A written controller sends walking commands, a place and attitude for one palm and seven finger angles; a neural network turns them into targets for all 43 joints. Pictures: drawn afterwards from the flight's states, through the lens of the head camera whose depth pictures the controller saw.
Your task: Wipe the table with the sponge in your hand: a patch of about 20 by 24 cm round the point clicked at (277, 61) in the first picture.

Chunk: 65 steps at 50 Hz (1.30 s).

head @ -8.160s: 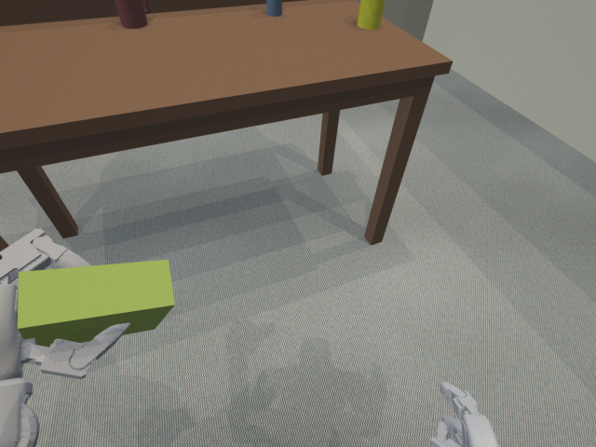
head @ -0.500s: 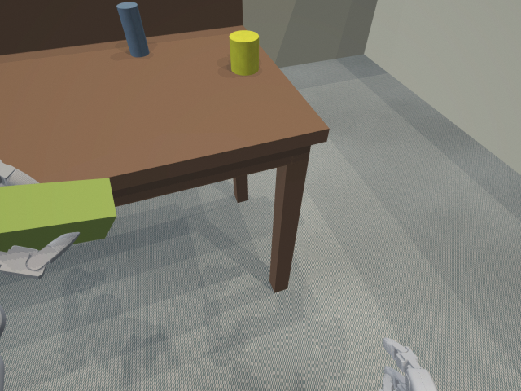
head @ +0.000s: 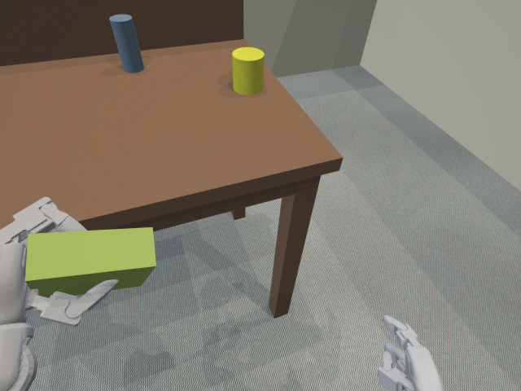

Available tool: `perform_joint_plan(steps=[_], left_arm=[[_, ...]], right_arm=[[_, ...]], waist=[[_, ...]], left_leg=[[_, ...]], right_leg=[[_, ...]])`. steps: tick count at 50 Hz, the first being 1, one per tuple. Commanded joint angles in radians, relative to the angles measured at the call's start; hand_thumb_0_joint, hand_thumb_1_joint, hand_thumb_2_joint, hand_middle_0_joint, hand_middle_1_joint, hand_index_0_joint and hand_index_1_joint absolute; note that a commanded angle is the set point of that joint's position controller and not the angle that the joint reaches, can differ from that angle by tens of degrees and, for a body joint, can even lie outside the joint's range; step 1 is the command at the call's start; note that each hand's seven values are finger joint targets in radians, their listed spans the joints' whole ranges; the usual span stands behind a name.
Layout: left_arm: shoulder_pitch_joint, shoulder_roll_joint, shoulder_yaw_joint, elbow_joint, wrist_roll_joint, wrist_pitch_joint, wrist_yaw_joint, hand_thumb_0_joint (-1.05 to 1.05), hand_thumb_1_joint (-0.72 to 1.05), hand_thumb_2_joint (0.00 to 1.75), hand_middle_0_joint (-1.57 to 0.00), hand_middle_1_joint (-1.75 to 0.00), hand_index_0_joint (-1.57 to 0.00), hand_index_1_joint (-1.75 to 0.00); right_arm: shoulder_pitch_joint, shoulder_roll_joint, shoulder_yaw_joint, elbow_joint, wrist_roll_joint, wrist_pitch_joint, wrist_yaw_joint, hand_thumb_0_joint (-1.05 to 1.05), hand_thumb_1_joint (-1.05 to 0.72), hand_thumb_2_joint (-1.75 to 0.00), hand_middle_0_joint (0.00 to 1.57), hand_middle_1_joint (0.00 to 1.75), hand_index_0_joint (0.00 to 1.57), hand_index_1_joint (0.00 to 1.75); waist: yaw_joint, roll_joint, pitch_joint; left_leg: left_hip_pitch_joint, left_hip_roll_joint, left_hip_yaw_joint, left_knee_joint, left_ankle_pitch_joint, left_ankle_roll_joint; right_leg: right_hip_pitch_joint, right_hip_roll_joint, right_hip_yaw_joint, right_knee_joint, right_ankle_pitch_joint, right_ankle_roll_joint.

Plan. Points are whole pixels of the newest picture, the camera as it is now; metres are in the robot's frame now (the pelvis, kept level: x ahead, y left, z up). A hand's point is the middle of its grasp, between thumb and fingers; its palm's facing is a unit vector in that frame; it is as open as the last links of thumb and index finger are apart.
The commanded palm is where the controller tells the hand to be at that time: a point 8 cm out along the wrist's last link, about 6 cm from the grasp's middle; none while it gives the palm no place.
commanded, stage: shuffle to correct the standing spot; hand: left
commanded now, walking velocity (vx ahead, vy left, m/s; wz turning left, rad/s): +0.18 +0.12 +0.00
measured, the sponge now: (112, 262) +0.24 +0.20 +0.13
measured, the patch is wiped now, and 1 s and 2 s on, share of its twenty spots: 0.00 0.00 0.00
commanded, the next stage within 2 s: come to a stop and stand still in 0.74 s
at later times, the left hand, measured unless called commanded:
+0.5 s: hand (62, 182) +0.33 +0.29 +0.17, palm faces +0.42 -0.81 -0.42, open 8.9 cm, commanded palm +0.25 +0.32 +0.19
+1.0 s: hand (54, 155) +0.37 +0.32 +0.18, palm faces +0.39 -0.85 -0.36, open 8.9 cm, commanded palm +0.31 +0.37 +0.19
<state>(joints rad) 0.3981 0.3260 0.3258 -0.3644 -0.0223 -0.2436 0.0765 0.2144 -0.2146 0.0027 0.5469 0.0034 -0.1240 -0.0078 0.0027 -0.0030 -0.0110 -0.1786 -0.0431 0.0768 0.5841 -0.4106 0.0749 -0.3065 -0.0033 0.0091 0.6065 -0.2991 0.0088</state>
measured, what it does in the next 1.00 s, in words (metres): walks ahead: left foot, then right foot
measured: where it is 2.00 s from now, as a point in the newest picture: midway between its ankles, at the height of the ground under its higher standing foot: outside the picture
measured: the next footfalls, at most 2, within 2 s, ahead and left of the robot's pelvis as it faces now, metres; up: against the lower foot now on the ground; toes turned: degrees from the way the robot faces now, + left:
left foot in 0.34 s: +0.20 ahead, +0.18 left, +0.00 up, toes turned +1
right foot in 0.56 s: +0.15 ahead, -0.03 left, +0.00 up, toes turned -6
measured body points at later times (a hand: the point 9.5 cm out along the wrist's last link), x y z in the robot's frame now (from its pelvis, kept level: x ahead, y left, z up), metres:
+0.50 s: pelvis +0.08 +0.05 -0.02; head +0.11 +0.05 +0.42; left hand +0.30 +0.33 +0.20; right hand +0.26 -0.16 -0.11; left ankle +0.16 +0.18 -0.73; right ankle +0.06 -0.05 -0.69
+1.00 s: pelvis +0.14 +0.10 -0.01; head +0.17 +0.11 +0.44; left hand +0.35 +0.37 +0.20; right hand +0.33 -0.16 -0.07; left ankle +0.20 +0.22 -0.73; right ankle +0.11 -0.02 -0.70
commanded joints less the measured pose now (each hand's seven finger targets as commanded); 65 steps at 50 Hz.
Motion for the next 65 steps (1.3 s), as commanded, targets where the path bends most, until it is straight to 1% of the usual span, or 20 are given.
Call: perform_joint_plan(steps=[1,5,8,10,15,16,18,21,27,29,37,42,46,48,55,59,62,63,64,65], left_arm=[[-0.133,0.256,0.188,-0.360,-0.022,-0.067,0.029,0.00,0.10,1.30,-1.20,-1.60,-1.20,-1.60],[-0.120,0.248,0.184,-0.448,-0.018,-0.055,0.037,0.00,0.10,1.30,-1.20,-1.60,-1.20,-1.60],[-0.095,0.240,0.188,-0.414,-0.045,-0.081,0.064,0.00,0.10,1.30,-1.20,-1.60,-1.20,-1.60],[-0.001,0.231,0.198,-0.375,-0.030,-0.094,0.058,0.00,0.10,1.30,-1.20,-1.60,-1.20,-1.60],[-0.134,0.215,0.179,-0.353,-0.026,-0.054,0.037,0.00,0.10,1.30,-1.20,-1.60,-1.20,-1.60],[-0.183,0.224,0.182,-0.389,-0.026,-0.050,0.042,0.00,0.10,1.30,-1.20,-1.60,-1.20,-1.60],[-0.218,0.231,0.185,-0.411,-0.019,-0.053,0.048,0.00,0.10,1.30,-1.20,-1.60,-1.20,-1.60],[-0.192,0.259,0.213,-0.341,-0.009,-0.047,0.039,0.00,0.10,1.30,-1.20,-1.60,-1.20,-1.60],[0.009,0.262,0.241,-0.405,-0.011,-0.034,0.048,0.00,0.10,1.30,-1.20,-1.60,-1.20,-1.60],[0.027,0.297,0.277,-0.349,-0.017,-0.017,0.056,0.00,0.10,1.30,-1.20,-1.60,-1.20,-1.60],[0.022,0.206,0.211,-0.087,-0.005,-0.049,0.068,0.00,0.10,1.30,-1.20,-1.60,-1.20,-1.60],[-0.122,0.188,0.109,-0.274,-0.005,-0.034,0.084,0.00,0.10,1.30,-1.20,-1.60,-1.20,-1.60],[-0.100,0.232,0.167,-0.497,-0.008,-0.045,0.104,0.00,0.10,1.30,-1.20,-1.60,-1.20,-1.60],[-0.066,0.244,0.179,-0.444,0.010,-0.054,0.105,0.00,0.10,1.30,-1.20,-1.60,-1.20,-1.60],[0.037,0.193,0.199,-0.357,-0.025,0.003,0.079,0.00,0.10,1.30,-1.20,-1.60,-1.20,-1.60],[-0.014,0.155,0.139,-0.258,-0.015,0.042,0.069,0.00,0.10,1.30,-1.20,-1.60,-1.20,-1.60],[-0.098,0.152,0.093,-0.234,-0.020,0.089,0.063,0.00,0.10,1.30,-1.20,-1.60,-1.20,-1.60],[-0.958,0.814,0.535,-0.371,0.077,0.003,0.034,0.00,0.10,1.30,-1.20,-1.60,-1.20,-1.60],[-0.427,0.327,0.211,0.121,0.026,0.015,-0.009,0.00,0.10,1.30,-1.20,-1.60,-1.20,-1.60],[-0.223,0.216,0.151,0.008,-0.021,0.012,0.015,0.00,0.10,1.30,-1.20,-1.60,-1.20,-1.60]], right_arm=[[-0.076,-0.108,-0.042,-0.176,0.002,-0.024,-0.014,0.00,-0.90,-0.90,0.20,0.30,0.20,0.30],[-0.085,-0.109,-0.049,-0.193,0.001,-0.034,0.012,0.00,-0.90,-0.90,0.20,0.30,0.20,0.30],[-0.091,-0.132,-0.075,-0.163,0.020,-0.053,0.029,0.00,-0.90,-0.90,0.20,0.30,0.20,0.30],[-0.064,-0.124,-0.075,-0.133,0.018,-0.024,0.036,0.00,-0.90,-0.90,0.20,0.30,0.20,0.30],[-0.069,-0.051,-0.041,-0.096,0.014,0.006,0.017,0.00,-0.90,-0.90,0.20,0.30,0.20,0.30],[-0.072,-0.075,-0.059,-0.105,0.019,-0.004,-0.001,0.00,-0.90,-0.90,0.20,0.30,0.20,0.30],[-0.074,-0.119,-0.079,-0.137,0.009,-0.021,-0.013,0.00,-0.90,-0.90,0.20,0.30,0.20,0.30],[-0.090,-0.101,-0.075,-0.120,0.007,-0.031,-0.005,0.00,-0.90,-0.90,0.20,0.30,0.20,0.30],[-0.113,-0.075,-0.039,-0.128,0.017,-0.044,0.012,0.00,-0.90,-0.90,0.20,0.30,0.20,0.30],[-0.110,-0.059,-0.037,-0.134,0.009,-0.012,0.009,0.00,-0.90,-0.90,0.20,0.30,0.20,0.30],[-0.108,-0.072,-0.040,-0.056,0.009,0.000,0.001,0.00,-0.90,-0.90,0.20,0.30,0.20,0.30],[-0.139,-0.075,-0.060,-0.089,0.009,-0.051,-0.010,0.00,-0.90,-0.90,0.20,0.30,0.20,0.30],[-0.106,-0.118,-0.086,-0.122,0.012,-0.053,-0.024,0.00,-0.90,-0.90,0.20,0.30,0.20,0.30],[-0.084,-0.109,-0.090,-0.110,0.005,-0.044,-0.015,0.00,-0.90,-0.90,0.20,0.30,0.20,0.30],[-0.089,-0.089,-0.050,-0.113,-0.004,-0.038,-0.010,0.00,-0.90,-0.90,0.20,0.30,0.20,0.30],[-0.086,-0.089,-0.028,-0.120,0.001,-0.036,-0.021,0.00,-0.90,-0.90,0.20,0.30,0.20,0.30],[-0.103,-0.077,-0.029,-0.114,0.005,-0.028,-0.029,0.00,-0.90,-0.90,0.20,0.30,0.20,0.30],[-0.072,-0.132,-0.075,-0.062,-0.036,-0.090,-0.054,0.00,-0.90,-0.90,0.20,0.30,0.20,0.30],[-0.078,-0.039,-0.037,-0.052,-0.021,-0.096,-0.059,0.00,-0.90,-0.90,0.20,0.30,0.20,0.30],[-0.055,-0.069,-0.037,-0.091,0.009,-0.081,-0.046,0.00,-0.90,-0.90,0.20,0.30,0.20,0.30]], waist=[[-0.005,0.158,-0.090],[0.029,0.134,-0.146],[0.069,-0.247,-0.145],[0.053,-0.017,0.000],[-0.029,0.028,-0.080],[-0.034,0.109,-0.121],[-0.020,0.385,-0.136],[-0.010,0.165,-0.058],[0.034,0.124,-0.114],[0.028,-0.298,-0.044],[0.015,-0.142,-0.069],[0.029,-0.221,-0.084],[0.006,0.117,-0.217],[0.011,0.191,-0.190],[-0.002,0.251,-0.078],[-0.003,0.100,-0.044],[0.004,-0.192,0.012],[0.059,-0.281,0.198],[0.046,-0.211,-0.062],[0.052,-0.102,-0.034]], left_leg=[[0.113,0.178,-0.191,-0.113,0.635,-0.016],[-0.054,0.121,-0.050,0.197,0.861,-0.084],[-0.756,0.007,-0.171,0.920,-0.201,-0.084],[-0.724,0.179,-0.375,0.796,-0.241,-0.050],[0.128,0.014,0.080,0.060,0.367,-0.105],[0.212,0.027,0.041,0.012,0.345,-0.084],[0.141,0.343,-0.504,-0.204,0.235,0.108],[-0.023,0.360,-0.506,-0.228,0.239,0.203],[-0.391,0.168,-0.101,-0.007,-0.108,0.017],[-0.592,0.008,-0.024,0.554,-0.101,-0.080],[-0.456,0.091,-0.034,0.327,0.084,-0.088],[-0.137,0.032,0.101,0.008,0.185,-0.067],[0.266,0.202,-0.134,-0.111,0.691,0.026],[0.244,0.377,-0.335,-0.198,0.819,0.126],[-0.056,0.312,-0.153,-0.283,0.348,0.019],[-0.199,0.235,-0.079,-0.229,-0.030,-0.042],[-0.094,0.079,-0.006,0.069,0.008,-0.093],[-0.088,0.024,0.114,0.031,0.205,-0.103],[-0.027,0.021,-0.029,-0.056,0.226,-0.058],[-0.002,0.064,-0.034,-0.083,0.281,-0.066]], right_leg=[[-0.052,-0.006,-0.072,0.135,0.145,-0.036],[0.276,-0.004,-0.105,-0.032,0.279,-0.089],[0.683,-0.429,0.516,-0.084,0.853,-0.376],[0.401,-0.478,0.450,-0.122,0.589,-0.283],[-0.091,-0.093,-0.081,0.034,0.204,-0.078],[-0.098,-0.080,-0.071,0.195,0.142,-0.065],[-0.241,0.060,-0.030,0.675,-0.344,-0.014],[-0.277,-0.044,0.028,0.676,-0.272,-0.008],[0.282,-0.040,-0.025,-0.078,-0.106,-0.034],[0.236,-0.399,0.614,-0.414,-0.318,-0.184],[0.299,-0.257,0.140,-0.139,0.623,-0.129],[0.221,-0.265,0.096,-0.113,0.623,-0.097],[-0.023,-0.088,-0.043,0.260,0.368,-0.005],[-0.172,-0.010,0.010,0.521,-0.290,-0.018],[0.036,-0.008,-0.064,0.056,-0.083,-0.007],[0.201,-0.008,-0.039,-0.222,0.061,-0.011],[-0.072,-0.164,0.295,-0.462,-0.207,-0.087],[-0.166,-0.089,0.149,-0.483,0.175,-0.009],[0.002,-0.166,0.175,-0.305,0.216,-0.091],[0.053,-0.135,0.160,-0.301,0.279,-0.051]])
